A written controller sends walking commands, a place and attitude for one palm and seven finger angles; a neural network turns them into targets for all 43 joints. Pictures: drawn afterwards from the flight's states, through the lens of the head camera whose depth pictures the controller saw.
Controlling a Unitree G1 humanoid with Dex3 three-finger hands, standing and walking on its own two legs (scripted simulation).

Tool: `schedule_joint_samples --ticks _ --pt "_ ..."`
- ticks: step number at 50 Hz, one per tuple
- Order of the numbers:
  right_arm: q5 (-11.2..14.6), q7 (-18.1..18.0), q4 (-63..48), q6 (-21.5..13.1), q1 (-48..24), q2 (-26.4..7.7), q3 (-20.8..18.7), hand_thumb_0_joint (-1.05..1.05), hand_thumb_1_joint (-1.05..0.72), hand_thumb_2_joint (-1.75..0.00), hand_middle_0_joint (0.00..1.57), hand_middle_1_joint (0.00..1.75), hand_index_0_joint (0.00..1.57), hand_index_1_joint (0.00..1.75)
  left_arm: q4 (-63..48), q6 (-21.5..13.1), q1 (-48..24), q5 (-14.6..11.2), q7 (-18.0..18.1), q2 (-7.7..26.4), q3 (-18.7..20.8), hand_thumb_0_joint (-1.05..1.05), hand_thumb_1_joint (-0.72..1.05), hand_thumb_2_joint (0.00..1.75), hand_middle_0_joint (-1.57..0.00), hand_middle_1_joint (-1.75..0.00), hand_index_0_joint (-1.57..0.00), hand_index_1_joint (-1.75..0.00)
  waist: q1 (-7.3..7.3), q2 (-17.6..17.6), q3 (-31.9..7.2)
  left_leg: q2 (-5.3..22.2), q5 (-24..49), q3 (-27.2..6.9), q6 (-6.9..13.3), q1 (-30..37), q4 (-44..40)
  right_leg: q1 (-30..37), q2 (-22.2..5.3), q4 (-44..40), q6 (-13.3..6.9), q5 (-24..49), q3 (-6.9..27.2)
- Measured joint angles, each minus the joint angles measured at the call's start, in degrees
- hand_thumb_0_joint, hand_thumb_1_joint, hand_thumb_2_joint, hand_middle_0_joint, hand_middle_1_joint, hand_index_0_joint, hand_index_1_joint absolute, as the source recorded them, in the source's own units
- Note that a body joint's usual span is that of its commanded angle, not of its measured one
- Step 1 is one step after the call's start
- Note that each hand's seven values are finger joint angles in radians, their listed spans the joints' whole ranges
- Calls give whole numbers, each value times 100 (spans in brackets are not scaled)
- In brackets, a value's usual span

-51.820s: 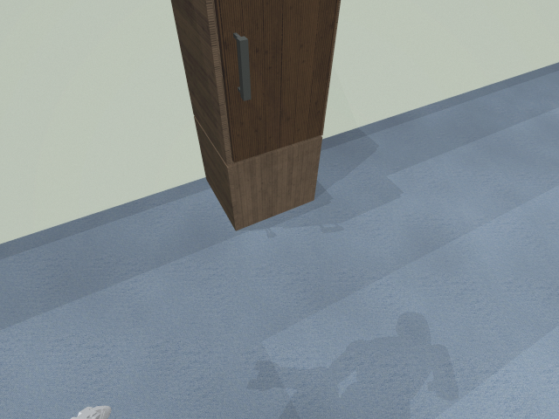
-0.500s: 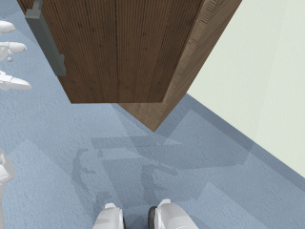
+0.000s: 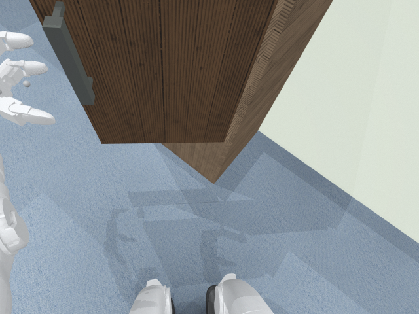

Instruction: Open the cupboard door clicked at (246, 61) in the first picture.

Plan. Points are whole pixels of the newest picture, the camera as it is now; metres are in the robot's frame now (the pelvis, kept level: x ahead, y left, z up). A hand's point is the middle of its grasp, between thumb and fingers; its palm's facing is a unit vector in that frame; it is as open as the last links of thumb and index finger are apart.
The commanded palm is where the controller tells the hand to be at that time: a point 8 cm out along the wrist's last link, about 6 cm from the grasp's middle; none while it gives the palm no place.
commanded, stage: slide the fingers in behind the handle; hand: left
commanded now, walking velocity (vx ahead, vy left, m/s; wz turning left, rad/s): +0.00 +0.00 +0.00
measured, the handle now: (75, 59) +0.56 +0.21 +0.08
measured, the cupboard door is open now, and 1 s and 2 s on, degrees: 43 43 43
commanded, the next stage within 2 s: close the thumb around the handle in 1.52 s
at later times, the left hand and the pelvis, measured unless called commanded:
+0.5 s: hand (53, 79) +0.51 +0.24 +0.08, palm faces +0.02 -1.00 -0.01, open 14.0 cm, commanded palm +0.49 +0.28 +0.08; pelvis +0.00 -0.01 +0.00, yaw +0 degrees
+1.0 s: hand (75, 81) +0.51 +0.21 +0.08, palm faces +0.01 -1.00 +0.00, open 14.0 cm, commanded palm +0.49 +0.25 +0.08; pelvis +0.01 -0.01 +0.00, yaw +0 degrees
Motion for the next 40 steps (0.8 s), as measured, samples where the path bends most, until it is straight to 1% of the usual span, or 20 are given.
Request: schedule_joint_samples --ticks 7,14,21,25,29,34,40 --pt "-14 8 78 -15 68 -14 -26 1 -90 -89 20 30 20 30 -78 -101 -52 -17 152 -194 -121 -1 -50 30 -30 -120 -30 -120 -12 -1 3 -7 31 -2 -19 -17 -4 -29 -8 27 -19 10 -2" --pt "-18 26 43 -35 76 -25 -37 1 -90 -89 20 29 20 30 -47 -74 -70 79 387 -328 -173 -1 -50 30 -30 -120 -30 -120 -60 16 10 4 41 18 -37 6 -25 -35 2 45 -40 8 19" --pt "-13 21 -16 -82 36 -2 -16 1 -90 -89 20 29 20 30 19 -94 -108 154 474 -240 -46 -1 -50 30 -30 -120 -30 -120 -118 -5 25 41 29 39 -64 -16 -17 -86 38 77 -71 -3 43" --pt "-2 27 -2 -75 36 4 -19 1 -90 -89 20 29 20 30 1 -100 -83 86 416 -219 -52 -1 -50 30 -30 -120 -30 -120 -94 -9 23 54 15 38 -79 -7 -23 -81 54 73 -83 -17 44" --pt "9 32 20 -59 43 4 -33 1 -90 -89 20 29 20 30 -51 -68 -40 17 377 -268 -127 -1 -50 30 -30 -120 -30 -120 -50 -6 14 52 8 21 -88 10 -43 -58 55 50 -89 -29 31" --pt "-4 48 57 -58 17 5 -60 1 -90 -89 20 29 20 30 -150 -70 -16 -11 423 -421 -181 -1 -50 30 -30 -120 -30 -120 -11 -6 -3 38 -4 -2 -93 10 -46 -48 44 46 -90 -51 12" --pt "-7 98 58 -33 -13 30 -114 1 -90 -89 20 29 20 30 -348 -116 133 -52 548 -693 -297 -1 -50 30 -30 -120 -30 -120 31 7 -61 30 -27 9 -91 104 -83 41 41 17 -82 -74 26"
